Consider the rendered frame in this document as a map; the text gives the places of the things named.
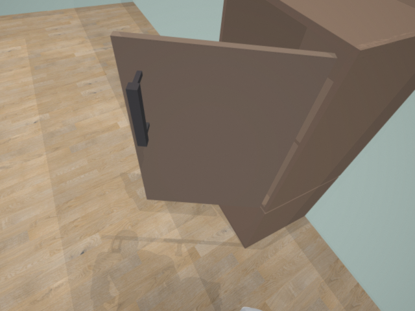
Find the handle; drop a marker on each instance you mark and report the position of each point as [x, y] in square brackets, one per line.
[135, 101]

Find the cupboard door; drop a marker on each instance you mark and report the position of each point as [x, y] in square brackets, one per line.
[223, 116]

